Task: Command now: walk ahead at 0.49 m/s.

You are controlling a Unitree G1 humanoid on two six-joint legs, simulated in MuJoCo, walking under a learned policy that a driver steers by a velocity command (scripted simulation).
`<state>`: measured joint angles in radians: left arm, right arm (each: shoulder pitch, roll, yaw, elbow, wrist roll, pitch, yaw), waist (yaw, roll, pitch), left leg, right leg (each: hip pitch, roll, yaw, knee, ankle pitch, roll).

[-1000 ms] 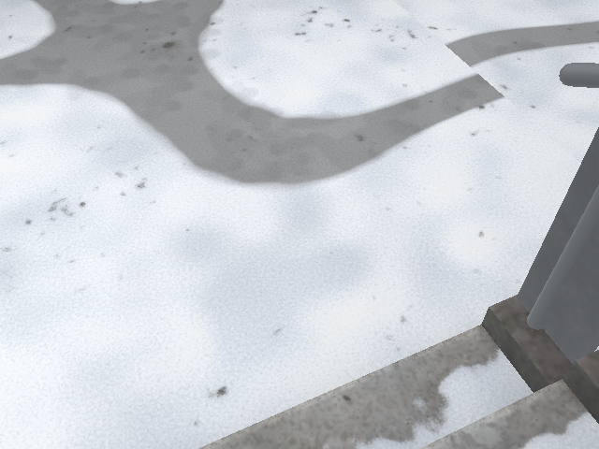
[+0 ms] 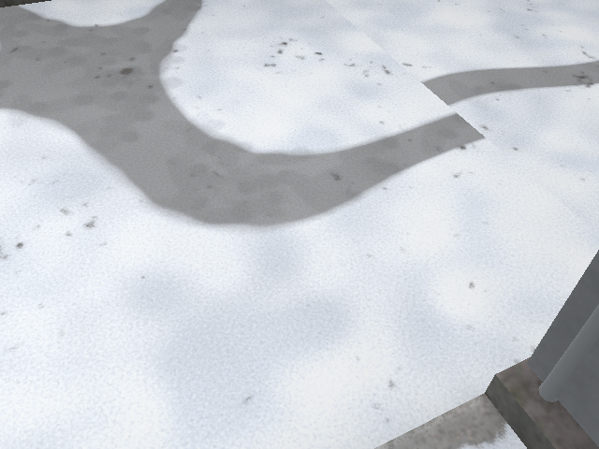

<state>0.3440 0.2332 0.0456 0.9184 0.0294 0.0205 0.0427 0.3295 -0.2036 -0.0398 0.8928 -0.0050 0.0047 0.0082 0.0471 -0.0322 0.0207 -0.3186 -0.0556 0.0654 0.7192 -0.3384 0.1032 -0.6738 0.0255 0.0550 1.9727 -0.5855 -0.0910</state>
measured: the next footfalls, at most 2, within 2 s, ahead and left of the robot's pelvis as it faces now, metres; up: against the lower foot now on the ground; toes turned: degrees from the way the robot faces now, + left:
right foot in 0.54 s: +0.46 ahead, -0.12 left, -0.16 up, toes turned -1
left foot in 1.10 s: +0.62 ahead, +0.25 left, -0.32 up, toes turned +25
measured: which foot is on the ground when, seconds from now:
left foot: down 0.00-0.54, up 0.56-1.00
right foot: up 0.00-0.52, down 0.54-1.00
